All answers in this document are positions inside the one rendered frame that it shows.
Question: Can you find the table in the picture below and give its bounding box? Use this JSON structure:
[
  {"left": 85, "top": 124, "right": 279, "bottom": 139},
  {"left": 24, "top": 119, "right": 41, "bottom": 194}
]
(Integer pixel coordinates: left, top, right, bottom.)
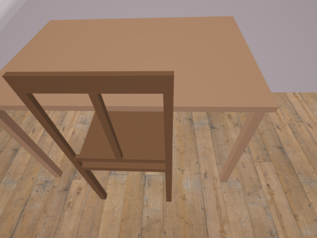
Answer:
[{"left": 0, "top": 16, "right": 279, "bottom": 182}]

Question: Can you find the chair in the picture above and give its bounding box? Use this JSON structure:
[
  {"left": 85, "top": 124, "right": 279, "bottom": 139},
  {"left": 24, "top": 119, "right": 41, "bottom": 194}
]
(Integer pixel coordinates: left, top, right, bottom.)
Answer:
[{"left": 2, "top": 71, "right": 174, "bottom": 202}]

